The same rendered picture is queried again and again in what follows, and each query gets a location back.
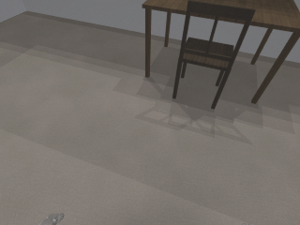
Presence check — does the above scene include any chair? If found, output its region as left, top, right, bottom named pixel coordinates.
left=172, top=0, right=256, bottom=110

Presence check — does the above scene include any robot left hand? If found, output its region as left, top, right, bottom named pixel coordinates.
left=38, top=213, right=64, bottom=225

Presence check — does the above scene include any table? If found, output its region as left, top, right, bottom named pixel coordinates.
left=142, top=0, right=300, bottom=104

